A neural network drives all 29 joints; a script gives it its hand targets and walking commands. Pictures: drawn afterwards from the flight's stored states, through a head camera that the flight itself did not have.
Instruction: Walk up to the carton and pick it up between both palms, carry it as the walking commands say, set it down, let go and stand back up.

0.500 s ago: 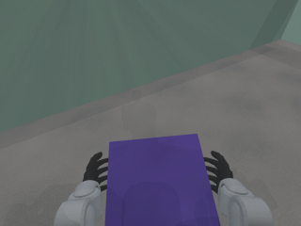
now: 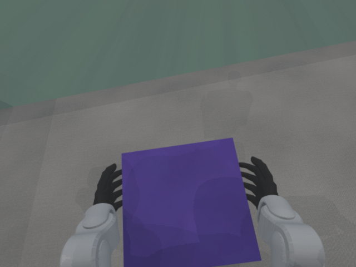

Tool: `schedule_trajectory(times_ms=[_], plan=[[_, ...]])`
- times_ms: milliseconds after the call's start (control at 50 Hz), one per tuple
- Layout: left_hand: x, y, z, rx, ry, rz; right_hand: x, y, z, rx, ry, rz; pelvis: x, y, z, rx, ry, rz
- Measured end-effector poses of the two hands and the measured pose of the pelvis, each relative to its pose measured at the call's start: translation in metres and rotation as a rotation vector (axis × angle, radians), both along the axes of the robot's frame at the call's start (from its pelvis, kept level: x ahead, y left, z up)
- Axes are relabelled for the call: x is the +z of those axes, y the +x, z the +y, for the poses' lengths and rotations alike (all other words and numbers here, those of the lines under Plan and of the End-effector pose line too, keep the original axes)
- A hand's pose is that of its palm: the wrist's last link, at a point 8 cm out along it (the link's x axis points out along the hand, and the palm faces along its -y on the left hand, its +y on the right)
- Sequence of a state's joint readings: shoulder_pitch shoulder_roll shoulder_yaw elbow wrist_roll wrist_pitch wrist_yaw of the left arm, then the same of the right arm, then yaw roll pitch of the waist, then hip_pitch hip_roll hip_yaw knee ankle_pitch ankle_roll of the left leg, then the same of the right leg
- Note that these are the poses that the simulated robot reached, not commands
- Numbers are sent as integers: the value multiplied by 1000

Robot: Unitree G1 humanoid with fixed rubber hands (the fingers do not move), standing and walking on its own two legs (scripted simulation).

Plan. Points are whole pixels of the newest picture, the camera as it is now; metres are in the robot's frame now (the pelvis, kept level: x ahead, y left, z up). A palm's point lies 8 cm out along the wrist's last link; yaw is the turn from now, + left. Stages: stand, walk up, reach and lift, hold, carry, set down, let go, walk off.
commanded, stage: carry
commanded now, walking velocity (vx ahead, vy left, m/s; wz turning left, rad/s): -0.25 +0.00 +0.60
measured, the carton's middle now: (187, 206) +0.27 +0.00 +0.00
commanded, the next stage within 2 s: none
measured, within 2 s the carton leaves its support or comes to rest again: neither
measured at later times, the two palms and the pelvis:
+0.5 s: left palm out of the picture -0.04 +0.28 +0.05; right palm out of the picture +0.10 +0.02 +0.07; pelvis -0.18 +0.05 +0.00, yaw +22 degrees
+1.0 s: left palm out of the picture -0.19 +0.24 +0.10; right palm out of the picture -0.02 +0.00 +0.09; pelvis -0.31 -0.02 +0.01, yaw +36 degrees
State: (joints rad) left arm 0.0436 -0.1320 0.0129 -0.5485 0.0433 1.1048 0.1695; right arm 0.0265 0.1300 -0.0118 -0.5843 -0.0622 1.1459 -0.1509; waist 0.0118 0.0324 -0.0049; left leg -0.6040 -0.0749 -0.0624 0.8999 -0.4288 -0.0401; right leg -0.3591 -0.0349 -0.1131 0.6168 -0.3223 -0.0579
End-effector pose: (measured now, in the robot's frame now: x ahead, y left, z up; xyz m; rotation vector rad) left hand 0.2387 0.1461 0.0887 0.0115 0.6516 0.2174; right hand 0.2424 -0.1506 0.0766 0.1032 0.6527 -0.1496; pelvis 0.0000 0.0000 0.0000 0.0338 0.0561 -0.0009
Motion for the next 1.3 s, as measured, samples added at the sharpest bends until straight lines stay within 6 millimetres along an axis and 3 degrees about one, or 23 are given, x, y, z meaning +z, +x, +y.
schedule_trajectory(times_ms=[80,180,280,340,420,480,560,680,800,900,1080,1200,1300], plan=[[12,-31,6,24,5,18,11,-25,6,21,9,16,10,-19,2,49,37,-19],[22,-66,26,65,7,-35,28,-43,27,67,-7,-47,8,-52,11,127,43,-17],[5,-120,67,167,9,-12,26,-65,74,164,-37,-54,-2,-92,29,212,19,-14],[-19,-164,97,249,-38,27,14,-86,112,248,-88,-20,-12,-119,40,264,6,-20],[-43,-230,123,369,-105,153,-5,-119,150,371,-151,102,-4,-152,46,340,-47,-21],[-42,-267,135,441,-114,176,-11,-139,169,438,-140,130,2,-174,48,369,-67,-7],[-25,-290,146,482,-82,93,-2,-156,183,471,-104,50,3,-202,47,414,-76,6],[-2,-312,140,475,-47,-9,22,-181,176,466,-94,-56,4,-234,36,475,-80,34],[-1,-358,113,490,19,50,6,-221,152,485,-41,-3,-1,-268,13,523,-60,21],[-1,-408,92,549,1,138,1,-258,139,539,-44,90,11,-288,-2,554,19,-4],[15,-452,98,648,27,15,24,-277,163,629,-22,-40,7,-334,-23,702,69,38],[-19,-529,109,774,-21,62,-1,-327,198,762,-77,5,-8,-374,-27,790,44,19],[-39,-607,90,919,-84,151,-21,-376,211,911,-132,96,-5,-401,-48,868,-13,-16]])
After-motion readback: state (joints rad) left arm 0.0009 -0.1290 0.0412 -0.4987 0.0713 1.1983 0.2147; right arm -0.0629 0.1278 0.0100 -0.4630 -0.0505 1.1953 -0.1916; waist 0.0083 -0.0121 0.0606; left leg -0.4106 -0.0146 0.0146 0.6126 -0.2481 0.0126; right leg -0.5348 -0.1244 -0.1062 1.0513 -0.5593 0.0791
